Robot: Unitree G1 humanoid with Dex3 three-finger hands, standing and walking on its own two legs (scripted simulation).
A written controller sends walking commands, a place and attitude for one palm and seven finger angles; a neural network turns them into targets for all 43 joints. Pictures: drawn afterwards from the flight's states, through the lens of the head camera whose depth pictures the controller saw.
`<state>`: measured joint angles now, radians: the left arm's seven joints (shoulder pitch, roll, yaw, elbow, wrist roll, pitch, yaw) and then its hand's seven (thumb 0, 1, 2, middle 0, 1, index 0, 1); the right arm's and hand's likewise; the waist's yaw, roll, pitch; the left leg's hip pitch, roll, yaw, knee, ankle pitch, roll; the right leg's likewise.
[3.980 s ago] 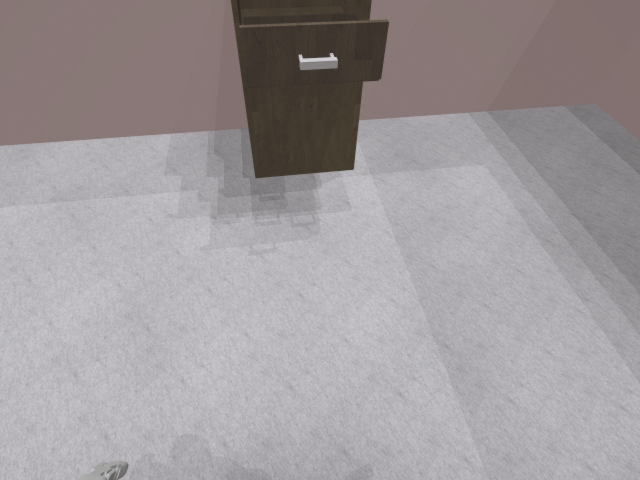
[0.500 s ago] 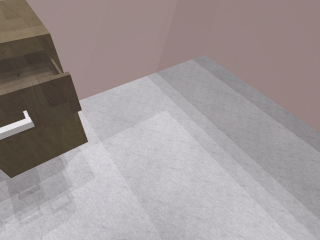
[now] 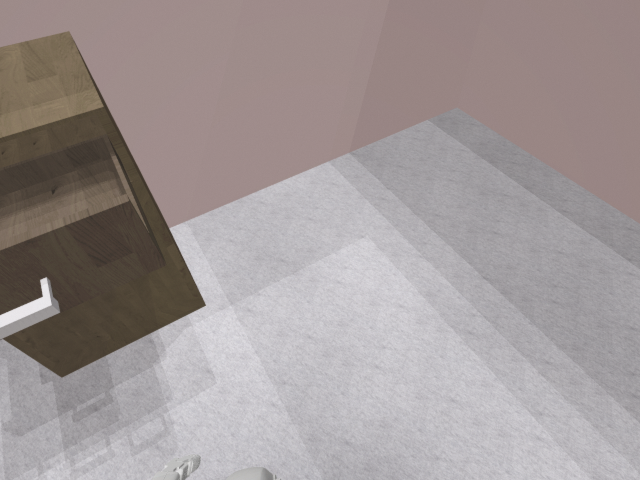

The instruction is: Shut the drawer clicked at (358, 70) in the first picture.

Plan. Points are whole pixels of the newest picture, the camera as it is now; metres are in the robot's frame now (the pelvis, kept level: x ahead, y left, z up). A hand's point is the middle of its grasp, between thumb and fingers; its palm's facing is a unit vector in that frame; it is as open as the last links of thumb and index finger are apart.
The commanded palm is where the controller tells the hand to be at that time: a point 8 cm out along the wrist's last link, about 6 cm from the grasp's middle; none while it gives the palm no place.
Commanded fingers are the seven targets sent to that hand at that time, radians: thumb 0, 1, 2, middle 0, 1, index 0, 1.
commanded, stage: turn to face it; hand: left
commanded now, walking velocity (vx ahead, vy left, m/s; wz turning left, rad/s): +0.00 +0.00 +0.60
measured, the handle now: (13, 309) +0.37 +0.49 -0.05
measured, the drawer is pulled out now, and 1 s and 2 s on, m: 0.30 0.30 0.30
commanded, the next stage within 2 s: take the last steps up to it in 0.76 s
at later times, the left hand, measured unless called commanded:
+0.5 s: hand out of the picture +0.03 +0.26 -0.16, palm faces +0.30 -0.91 -0.29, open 7.4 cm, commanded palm none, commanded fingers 0.00 0.90 0.90 -0.20 -0.30 -0.20 -0.30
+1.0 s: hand out of the picture -0.07 +0.15 -0.16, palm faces +0.52 -0.82 -0.24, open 7.3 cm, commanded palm none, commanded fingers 0.00 0.90 0.90 -0.20 -0.30 -0.20 -0.30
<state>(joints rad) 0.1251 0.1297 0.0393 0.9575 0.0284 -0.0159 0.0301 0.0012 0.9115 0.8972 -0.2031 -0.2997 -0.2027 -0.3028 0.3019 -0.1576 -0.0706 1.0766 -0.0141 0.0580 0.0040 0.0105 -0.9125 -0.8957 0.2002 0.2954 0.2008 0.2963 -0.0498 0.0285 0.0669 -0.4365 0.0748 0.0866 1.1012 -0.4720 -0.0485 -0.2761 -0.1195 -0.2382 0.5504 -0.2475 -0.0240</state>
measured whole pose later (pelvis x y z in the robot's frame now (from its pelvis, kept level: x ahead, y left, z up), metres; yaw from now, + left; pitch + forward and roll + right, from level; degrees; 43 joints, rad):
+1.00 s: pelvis +0.01 -0.03 +0.01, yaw +28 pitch -1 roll +2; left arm 0.29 0.17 0.04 0.97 0.04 0.00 0.01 0.00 0.91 0.90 -0.21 -0.30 -0.21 -0.30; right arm 0.15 -0.23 -0.07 1.00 -0.02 0.08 0.02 0.01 -0.91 -0.90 0.20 0.30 0.20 0.30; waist 0.04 0.00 0.06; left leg -0.31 0.04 0.03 0.82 -0.45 -0.04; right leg -0.22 -0.09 -0.19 0.47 -0.24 -0.03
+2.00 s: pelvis +0.20 +0.12 +0.00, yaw +31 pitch -2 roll -2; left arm 0.32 0.17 0.05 1.10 0.02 -0.03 0.01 0.00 0.92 0.90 -0.20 -0.30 -0.20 -0.30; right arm 0.18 -0.17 -0.05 1.02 -0.02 -0.03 0.01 0.01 -0.92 -0.90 0.20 0.29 0.20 0.30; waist 0.03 0.01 0.03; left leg -0.33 0.09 0.10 0.55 -0.22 -0.03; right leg -0.14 -0.02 -0.15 0.46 -0.28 -0.01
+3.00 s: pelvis +0.20 +0.10 +0.01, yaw +30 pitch -1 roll +1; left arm 0.28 0.20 0.05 1.11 0.03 0.04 0.02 0.00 0.91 0.90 -0.20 -0.30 -0.20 -0.30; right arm 0.27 -0.14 -0.02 1.09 -0.02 0.01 -0.02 0.01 -0.91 -0.90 0.20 0.29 0.20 0.30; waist 0.02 -0.04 0.00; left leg -0.13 0.02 0.01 0.40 -0.26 -0.02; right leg -0.29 -0.04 -0.05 0.56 -0.30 0.01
